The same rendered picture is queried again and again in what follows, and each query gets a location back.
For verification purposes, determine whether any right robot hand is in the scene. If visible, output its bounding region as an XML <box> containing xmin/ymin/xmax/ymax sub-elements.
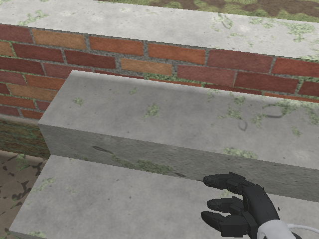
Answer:
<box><xmin>200</xmin><ymin>171</ymin><xmax>280</xmax><ymax>239</ymax></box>

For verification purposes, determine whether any robot right forearm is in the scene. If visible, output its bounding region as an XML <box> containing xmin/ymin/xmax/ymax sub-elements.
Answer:
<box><xmin>257</xmin><ymin>219</ymin><xmax>302</xmax><ymax>239</ymax></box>

